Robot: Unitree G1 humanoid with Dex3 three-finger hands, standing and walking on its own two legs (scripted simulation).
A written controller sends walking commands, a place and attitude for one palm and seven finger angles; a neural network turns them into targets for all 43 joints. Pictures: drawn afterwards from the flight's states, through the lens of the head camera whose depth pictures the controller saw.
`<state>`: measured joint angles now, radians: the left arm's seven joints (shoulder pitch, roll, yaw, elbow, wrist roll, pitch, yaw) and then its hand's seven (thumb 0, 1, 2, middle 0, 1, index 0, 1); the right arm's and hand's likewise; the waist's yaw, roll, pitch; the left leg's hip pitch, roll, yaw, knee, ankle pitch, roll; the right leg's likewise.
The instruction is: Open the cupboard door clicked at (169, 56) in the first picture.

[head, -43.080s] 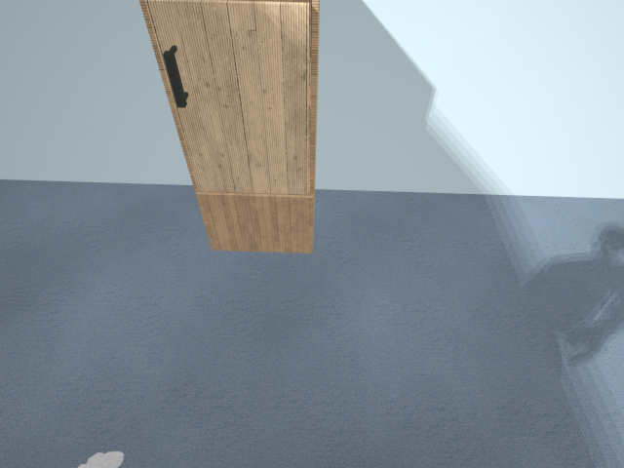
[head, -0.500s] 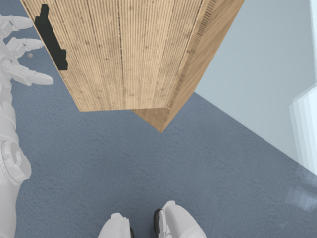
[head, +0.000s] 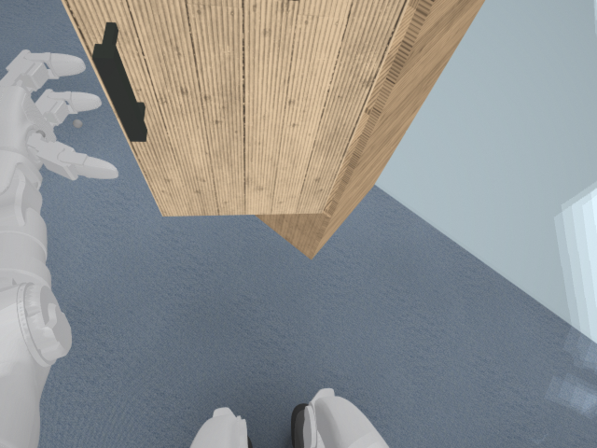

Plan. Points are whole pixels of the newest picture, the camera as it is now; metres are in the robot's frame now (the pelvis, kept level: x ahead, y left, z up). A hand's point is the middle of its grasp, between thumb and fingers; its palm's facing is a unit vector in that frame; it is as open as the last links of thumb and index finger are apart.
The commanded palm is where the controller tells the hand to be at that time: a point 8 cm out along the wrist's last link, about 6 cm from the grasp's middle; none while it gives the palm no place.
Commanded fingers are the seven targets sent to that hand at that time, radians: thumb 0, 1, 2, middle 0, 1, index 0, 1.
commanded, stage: move the hooked fingers beside the handle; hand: left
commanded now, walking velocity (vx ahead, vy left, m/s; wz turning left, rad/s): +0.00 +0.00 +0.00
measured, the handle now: (125, 87) +0.57 +0.19 +0.07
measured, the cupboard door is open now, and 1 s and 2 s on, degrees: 43 43 45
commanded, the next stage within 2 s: slide the fingers in behind the handle in 0.26 s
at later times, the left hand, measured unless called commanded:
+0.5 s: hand (74, 127) +0.50 +0.24 +0.07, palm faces -0.01 -1.00 +0.00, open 14.0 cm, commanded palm +0.49 +0.27 +0.07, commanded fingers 0.00 -0.50 0.30 -0.30 -1.20 -0.30 -1.20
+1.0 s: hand (108, 127) +0.51 +0.20 +0.07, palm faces +0.00 -1.00 -0.01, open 14.0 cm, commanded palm +0.49 +0.23 +0.07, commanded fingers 0.00 -0.50 0.30 -0.30 -1.20 -0.30 -1.20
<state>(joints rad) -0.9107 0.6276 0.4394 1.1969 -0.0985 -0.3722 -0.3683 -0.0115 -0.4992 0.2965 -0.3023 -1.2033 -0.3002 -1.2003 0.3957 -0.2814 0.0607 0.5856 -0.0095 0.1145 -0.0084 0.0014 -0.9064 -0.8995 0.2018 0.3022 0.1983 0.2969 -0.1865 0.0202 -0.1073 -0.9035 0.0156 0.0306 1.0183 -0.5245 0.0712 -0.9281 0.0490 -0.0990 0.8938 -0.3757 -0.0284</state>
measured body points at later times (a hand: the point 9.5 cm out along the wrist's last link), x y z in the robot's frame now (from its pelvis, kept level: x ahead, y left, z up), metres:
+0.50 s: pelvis -0.01 +0.00 +0.00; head +0.14 +0.04 +0.42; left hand +0.50 +0.29 +0.07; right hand -0.02 -0.26 -0.10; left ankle -0.03 +0.06 -0.67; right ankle +0.02 -0.11 -0.67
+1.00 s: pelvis -0.01 +0.00 +0.00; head +0.13 +0.03 +0.42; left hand +0.50 +0.26 +0.07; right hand -0.02 -0.26 -0.11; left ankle -0.03 +0.06 -0.67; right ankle +0.02 -0.11 -0.67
